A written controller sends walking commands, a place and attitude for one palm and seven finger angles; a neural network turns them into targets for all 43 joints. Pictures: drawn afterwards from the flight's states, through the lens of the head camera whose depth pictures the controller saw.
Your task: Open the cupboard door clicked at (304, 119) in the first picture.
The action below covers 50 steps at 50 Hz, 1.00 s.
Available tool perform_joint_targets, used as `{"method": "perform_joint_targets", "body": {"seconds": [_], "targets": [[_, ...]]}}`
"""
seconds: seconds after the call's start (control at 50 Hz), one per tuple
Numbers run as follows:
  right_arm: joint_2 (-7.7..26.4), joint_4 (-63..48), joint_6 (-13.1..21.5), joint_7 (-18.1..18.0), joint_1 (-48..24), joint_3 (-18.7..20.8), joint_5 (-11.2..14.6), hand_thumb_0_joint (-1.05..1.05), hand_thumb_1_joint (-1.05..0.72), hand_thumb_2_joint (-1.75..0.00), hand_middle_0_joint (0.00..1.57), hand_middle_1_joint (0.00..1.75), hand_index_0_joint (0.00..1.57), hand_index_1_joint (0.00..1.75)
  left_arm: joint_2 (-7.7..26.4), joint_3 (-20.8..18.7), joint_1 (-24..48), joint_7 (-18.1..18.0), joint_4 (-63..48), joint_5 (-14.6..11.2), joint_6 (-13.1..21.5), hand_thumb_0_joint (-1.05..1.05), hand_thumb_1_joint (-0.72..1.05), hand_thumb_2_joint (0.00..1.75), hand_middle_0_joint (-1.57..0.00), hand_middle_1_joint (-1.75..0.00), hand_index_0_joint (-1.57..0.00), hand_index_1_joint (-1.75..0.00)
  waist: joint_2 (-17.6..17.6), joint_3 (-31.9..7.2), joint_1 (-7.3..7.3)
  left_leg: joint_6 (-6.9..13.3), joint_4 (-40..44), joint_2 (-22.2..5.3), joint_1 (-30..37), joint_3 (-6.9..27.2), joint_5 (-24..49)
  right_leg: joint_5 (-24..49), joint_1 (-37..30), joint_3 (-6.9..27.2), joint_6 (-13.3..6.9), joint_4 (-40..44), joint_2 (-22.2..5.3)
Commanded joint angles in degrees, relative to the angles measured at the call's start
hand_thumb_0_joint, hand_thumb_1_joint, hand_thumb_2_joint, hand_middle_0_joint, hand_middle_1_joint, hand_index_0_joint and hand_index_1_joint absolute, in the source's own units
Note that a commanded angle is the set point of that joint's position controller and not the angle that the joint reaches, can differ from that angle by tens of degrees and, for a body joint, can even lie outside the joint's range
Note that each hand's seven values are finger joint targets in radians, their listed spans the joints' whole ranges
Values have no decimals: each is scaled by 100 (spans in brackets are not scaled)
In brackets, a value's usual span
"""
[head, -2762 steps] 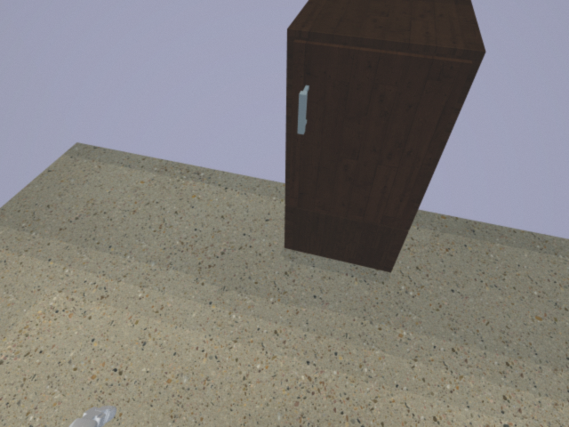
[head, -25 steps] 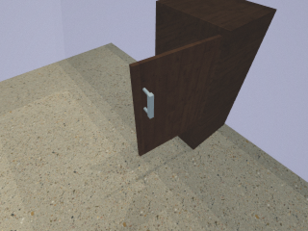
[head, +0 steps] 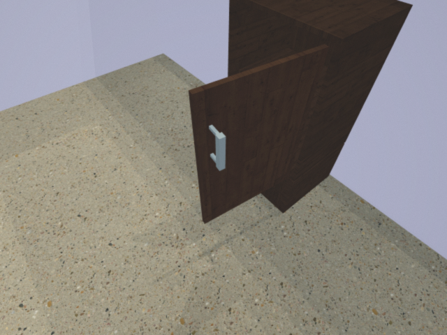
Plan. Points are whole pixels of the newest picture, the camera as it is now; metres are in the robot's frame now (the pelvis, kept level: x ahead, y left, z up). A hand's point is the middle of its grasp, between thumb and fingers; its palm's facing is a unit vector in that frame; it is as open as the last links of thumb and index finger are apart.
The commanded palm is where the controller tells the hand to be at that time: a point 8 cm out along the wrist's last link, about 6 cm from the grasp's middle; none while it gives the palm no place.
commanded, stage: look to check the result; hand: left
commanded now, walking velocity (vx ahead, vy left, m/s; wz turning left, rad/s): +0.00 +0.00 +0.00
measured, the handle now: (216, 148) +0.57 +0.05 -0.05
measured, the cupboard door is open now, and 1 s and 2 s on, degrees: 83 83 83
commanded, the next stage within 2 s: stand and wait in 0.18 s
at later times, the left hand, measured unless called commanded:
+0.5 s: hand out of the picture +0.04 +0.19 -0.17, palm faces +0.01 -0.97 -0.23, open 7.4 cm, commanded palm none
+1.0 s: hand out of the picture +0.05 +0.19 -0.17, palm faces +0.01 -0.97 -0.24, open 7.4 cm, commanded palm none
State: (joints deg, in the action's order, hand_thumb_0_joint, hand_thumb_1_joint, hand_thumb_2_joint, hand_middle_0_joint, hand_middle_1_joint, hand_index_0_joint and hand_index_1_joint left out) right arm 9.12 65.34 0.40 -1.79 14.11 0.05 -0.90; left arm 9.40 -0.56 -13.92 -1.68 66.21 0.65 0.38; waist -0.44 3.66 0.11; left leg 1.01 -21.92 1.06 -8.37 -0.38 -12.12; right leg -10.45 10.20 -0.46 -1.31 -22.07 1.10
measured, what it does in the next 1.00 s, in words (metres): stands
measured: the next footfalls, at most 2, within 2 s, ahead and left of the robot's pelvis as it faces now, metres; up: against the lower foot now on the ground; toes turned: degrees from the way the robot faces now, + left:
none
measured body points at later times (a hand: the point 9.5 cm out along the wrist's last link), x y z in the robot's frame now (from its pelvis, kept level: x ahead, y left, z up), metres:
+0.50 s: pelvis +0.01 +0.00 +0.00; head +0.03 -0.01 +0.45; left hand +0.04 +0.24 -0.15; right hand +0.03 -0.24 -0.16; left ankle +0.00 +0.11 -0.74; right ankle +0.02 -0.10 -0.74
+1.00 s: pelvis +0.02 -0.01 +0.00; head +0.05 -0.01 +0.45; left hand +0.05 +0.24 -0.15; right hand +0.05 -0.25 -0.15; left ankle +0.00 +0.11 -0.74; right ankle +0.02 -0.10 -0.74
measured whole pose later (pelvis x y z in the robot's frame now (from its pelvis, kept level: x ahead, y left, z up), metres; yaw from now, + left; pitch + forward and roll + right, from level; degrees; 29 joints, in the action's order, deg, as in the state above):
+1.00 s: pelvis +0.02 -0.01 +0.00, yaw +0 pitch -1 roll +0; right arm 12.0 65.6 0.7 -1.6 10.7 0.0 -1.0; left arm 12.0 -0.6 -10.6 -1.3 65.5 0.5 1.1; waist -0.1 3.4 0.1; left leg 0.3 -19.2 0.4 -5.8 0.1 -12.6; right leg -11.2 7.7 -0.8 -2.0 -19.7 1.7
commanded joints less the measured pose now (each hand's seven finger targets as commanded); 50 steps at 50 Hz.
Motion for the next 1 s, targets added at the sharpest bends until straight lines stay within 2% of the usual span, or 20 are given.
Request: {"method": "perform_joint_targets", "body": {"seconds": [0.0, 0.04, 0.12, 0.24, 0.32, 0.38, 0.48, 0.62, 0.82, 0.98], "targets": [[677, -131, 52, -48, 325, 91, -16, 0, -90, -90, 20, 30, 20, 30, 677, -104, -208, -35, -209, -3, 90, 0, 90, 90, -20, -30, -20, -30, 43, -89, 28, 73, 443, -621, -106, 516, 479, 264, -31, 546, -97, 411, -630], [708, -145, 50, -46, 278, 91, -7, 0, -90, -90, 20, 30, 20, 30, 710, -104, -204, -36, -214, 1, 96, 0, 90, 90, -20, -30, -20, -30, 110, -52, 20, 83, 437, -629, -94, 522, 498, 268, -14, 536, -101, 430, -628], [713, -121, 49, -43, 247, 91, -21, 0, -90, -90, 20, 30, 20, 30, 723, -102, -151, -30, -217, -2, 91, 0, 90, 90, -20, -30, -20, -30, 21, -7, 27, 66, 472, -614, -115, 521, 463, 255, -18, 559, -99, 435, -636], [799, -148, 61, -39, 165, 104, -16, 0, -90, -90, 20, 30, 20, 30, 809, -122, -60, -27, -257, -1, 112, 0, 90, 90, -20, -30, -20, -30, 97, -87, 11, 70, 473, -639, -74, 521, 580, 376, -116, 547, -113, 454, -641], [837, -131, 71, -40, 137, 97, -28, 0, -90, -90, 20, 30, 20, 30, 822, -120, -2, -21, -268, -9, 112, 0, 90, 90, -20, -30, -20, -30, 0, -93, 18, 55, 497, -637, -51, 523, 675, 475, -145, 559, -112, 433, -644], [862, -147, 85, -43, 109, 104, -22, 0, -90, -90, 20, 30, 20, 30, 874, -140, 0, -22, -285, -10, 133, 0, 90, 90, -20, -30, -20, -30, 40, -251, 16, 61, 450, -641, 52, 516, 866, 721, -250, 552, -123, 416, -667], [903, -134, 76, -36, 60, 102, -24, 0, -90, -90, 20, 30, 20, 30, 923, -133, 78, -17, -291, -12, 126, 0, 90, 90, -20, -30, -20, -30, 43, -135, 16, 52, 509, -642, 15, 527, 778, 611, -223, 553, -123, 459, -667], [978, -145, 85, -39, -17, 112, -22, 0, -90, -90, 20, 30, 20, 30, 980, -136, 101, -13, -293, -18, 144, 0, 90, 90, -20, -30, -20, -30, 22, -308, 18, 50, 483, -653, 168, 505, 956, 872, -313, 559, -132, 448, -687], [1043, -134, 71, -36, -82, 109, -25, 0, -90, -90, 20, 30, 20, 30, 1018, -125, 137, -10, -289, -19, 142, 0, 90, 90, -20, -30, -20, -30, 76, -167, 22, 34, 533, -658, 158, 481, 846, 803, -260, 582, -125, 516, -683], [1072, -152, 95, -37, -113, 109, -20, 0, -90, -90, 20, 30, 20, 30, 1070, -141, 160, -11, -312, -20, 160, 0, 90, 90, -20, -30, -20, -30, -13, -383, 16, 34, 508, -672, 258, 486, 1082, 1068, -423, 559, -136, 473, -702]]}}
